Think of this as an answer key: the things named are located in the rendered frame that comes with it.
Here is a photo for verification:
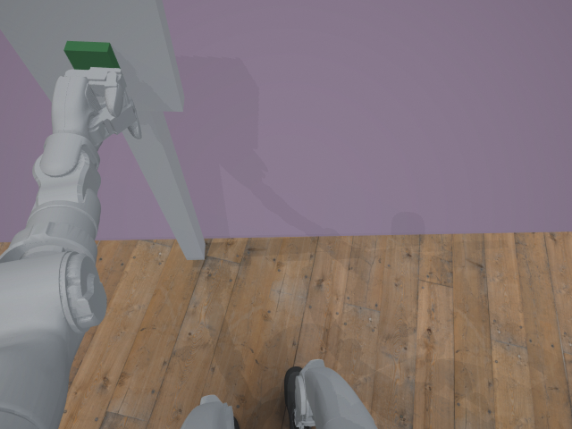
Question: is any robot left upper arm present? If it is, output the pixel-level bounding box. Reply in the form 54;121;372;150
0;251;107;429

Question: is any robot right foot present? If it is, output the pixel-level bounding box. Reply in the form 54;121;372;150
284;366;311;429

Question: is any robot left thigh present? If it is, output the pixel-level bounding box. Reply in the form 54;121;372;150
181;401;234;429

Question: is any panel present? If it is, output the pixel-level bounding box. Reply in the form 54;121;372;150
0;0;206;260

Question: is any robot left hand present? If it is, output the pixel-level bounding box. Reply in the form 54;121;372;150
51;67;141;151

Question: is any button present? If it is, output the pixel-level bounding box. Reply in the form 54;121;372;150
64;41;121;70

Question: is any left robot forearm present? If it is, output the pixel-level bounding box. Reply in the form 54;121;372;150
0;132;101;265

